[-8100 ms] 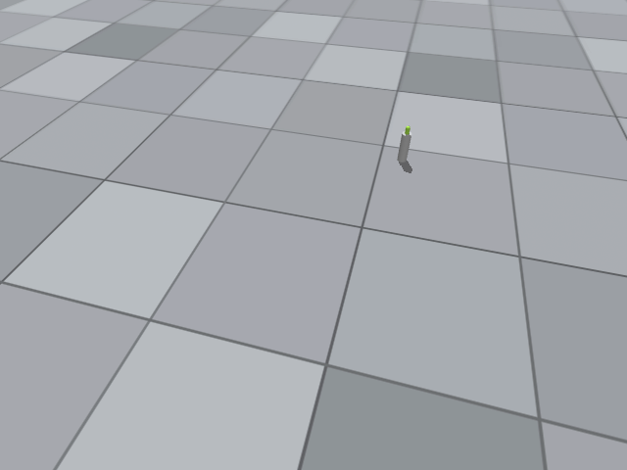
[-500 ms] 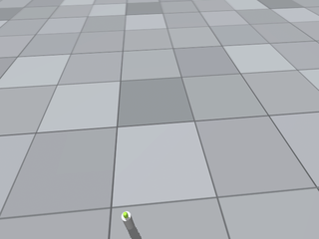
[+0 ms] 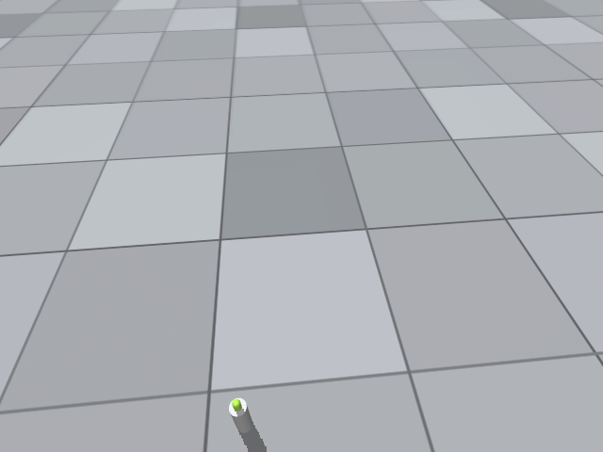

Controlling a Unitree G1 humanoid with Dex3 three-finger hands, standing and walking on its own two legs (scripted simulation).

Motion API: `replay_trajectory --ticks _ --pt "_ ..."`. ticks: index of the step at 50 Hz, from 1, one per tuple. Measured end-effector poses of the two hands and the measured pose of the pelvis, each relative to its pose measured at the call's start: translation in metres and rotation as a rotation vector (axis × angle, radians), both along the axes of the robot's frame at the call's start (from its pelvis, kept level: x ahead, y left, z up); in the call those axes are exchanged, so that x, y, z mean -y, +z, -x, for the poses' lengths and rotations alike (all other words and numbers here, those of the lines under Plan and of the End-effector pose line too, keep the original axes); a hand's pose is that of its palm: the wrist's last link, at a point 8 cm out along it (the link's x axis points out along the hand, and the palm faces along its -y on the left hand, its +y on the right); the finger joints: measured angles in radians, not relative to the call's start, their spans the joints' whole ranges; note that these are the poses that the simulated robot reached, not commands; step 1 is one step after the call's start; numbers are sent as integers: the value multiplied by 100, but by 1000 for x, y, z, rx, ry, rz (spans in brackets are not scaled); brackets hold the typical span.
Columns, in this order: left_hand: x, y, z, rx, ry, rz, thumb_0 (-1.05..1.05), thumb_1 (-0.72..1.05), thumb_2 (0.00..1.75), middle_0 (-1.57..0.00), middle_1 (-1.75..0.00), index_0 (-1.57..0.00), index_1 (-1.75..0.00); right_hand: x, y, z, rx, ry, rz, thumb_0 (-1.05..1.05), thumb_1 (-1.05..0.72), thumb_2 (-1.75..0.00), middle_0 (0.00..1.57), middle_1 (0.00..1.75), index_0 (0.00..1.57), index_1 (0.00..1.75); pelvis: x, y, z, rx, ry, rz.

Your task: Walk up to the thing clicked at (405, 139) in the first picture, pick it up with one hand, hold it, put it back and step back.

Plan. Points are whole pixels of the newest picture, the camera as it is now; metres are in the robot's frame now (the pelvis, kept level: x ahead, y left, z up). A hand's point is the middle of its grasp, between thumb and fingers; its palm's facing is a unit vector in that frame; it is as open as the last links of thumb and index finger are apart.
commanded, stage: stand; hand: left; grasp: from the side
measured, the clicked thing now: (240, 414) +0.39 +0.20 -0.68
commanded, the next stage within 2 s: go down in 0.56 s
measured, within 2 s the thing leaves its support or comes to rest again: neither
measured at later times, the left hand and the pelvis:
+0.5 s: hand out of the picture +0.07 +0.26 -0.16, palm faces -0.04 -0.94 -0.35, open 7.3 cm; pelvis +0.00 +0.00 +0.00, yaw +0 degrees
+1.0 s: hand out of the picture +0.17 +0.26 -0.16, palm faces +0.02 -0.94 -0.35, open 13.0 cm; pelvis +0.00 +0.01 -0.02, yaw +0 degrees
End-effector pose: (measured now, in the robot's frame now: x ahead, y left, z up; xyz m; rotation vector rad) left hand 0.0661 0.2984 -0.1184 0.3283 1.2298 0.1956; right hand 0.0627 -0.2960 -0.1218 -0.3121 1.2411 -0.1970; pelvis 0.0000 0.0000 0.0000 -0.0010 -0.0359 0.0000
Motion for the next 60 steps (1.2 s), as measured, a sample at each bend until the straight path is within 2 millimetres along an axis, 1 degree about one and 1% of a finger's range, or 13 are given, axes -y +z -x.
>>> replay_trajectory --ticks 13,26,34,36,39,43,46,49,52,60 --pt "-2 0 1 -5 0 -1 1 91 90 -21 -30 -21 -30 -2 -1 2 -8 -1 -2 0 -90 -90 20 30 20 30 -2 0 0 -1 0 0" --pt "-2 0 -3 -10 -3 -2 1 91 90 -21 -30 -21 -30 -3 -2 -3 -10 2 -4 0 -90 -90 20 30 20 30 -3 0 -4 -7 0 -1" --pt "-2 0 -7 -6 -4 -4 1 90 90 -21 -29 -21 -30 -3 -1 -9 -4 1 -4 0 -90 -90 20 30 20 30 -2 0 -7 -8 0 -1" --pt "1 1 -16 42 17 1 1 88 88 -20 -27 -20 -28 -6 0 -14 47 -8 -4 0 -91 -90 20 30 20 30 -3 -2 -6 -31 6 0" --pt "4 -1 -40 103 41 14 1 80 80 -16 -21 -15 -21 -15 -2 -21 104 -2 -17 0 -92 -91 20 30 20 30 -3 -5 1 -64 14 2" --pt "1 -6 -74 139 9 18 1 62 61 -10 -14 -9 -14 -29 -7 -22 138 -16 -41 0 -93 -91 20 30 20 30 -3 -12 6 -121 9 2" --pt "-5 -7 -88 160 -2 11 1 47 46 -8 -11 -7 -11 -37 -9 -19 156 -35 -56 0 -93 -91 20 30 20 30 -3 -17 4 -147 1 1" --pt "-9 -6 -92 159 -3 -1 0 31 34 -7 -8 -7 -8 -44 -9 -17 173 -48 -66 0 -91 -90 20 30 20 30 -6 -20 1 -158 -1 3" --pt "-13 -8 -89 133 2 -8 0 16 25 -7 -7 -7 -7 -47 -10 -21 204 -49 -67 0 -89 -90 20 30 20 30 -10 -24 -1 -168 -2 7" --pt "-19 -24 -77 133 17 15 0 -22 12 -8 -6 -7 -7 -52 -13 -46 309 -8 -39 0 -84 -88 20 30 20 30 -19 -41 0 -216 -5 15"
